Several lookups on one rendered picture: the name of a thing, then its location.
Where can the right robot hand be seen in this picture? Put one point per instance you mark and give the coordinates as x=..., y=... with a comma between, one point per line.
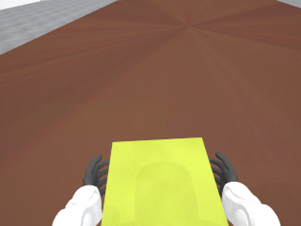
x=226, y=171

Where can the carton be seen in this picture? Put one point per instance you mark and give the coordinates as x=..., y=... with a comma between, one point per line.
x=161, y=182

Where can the robot left forearm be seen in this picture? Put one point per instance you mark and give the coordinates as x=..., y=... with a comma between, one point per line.
x=84, y=209

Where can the left robot hand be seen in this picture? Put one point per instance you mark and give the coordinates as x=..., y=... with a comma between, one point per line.
x=93, y=176

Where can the robot right forearm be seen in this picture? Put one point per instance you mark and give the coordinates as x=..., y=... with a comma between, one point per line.
x=242, y=208

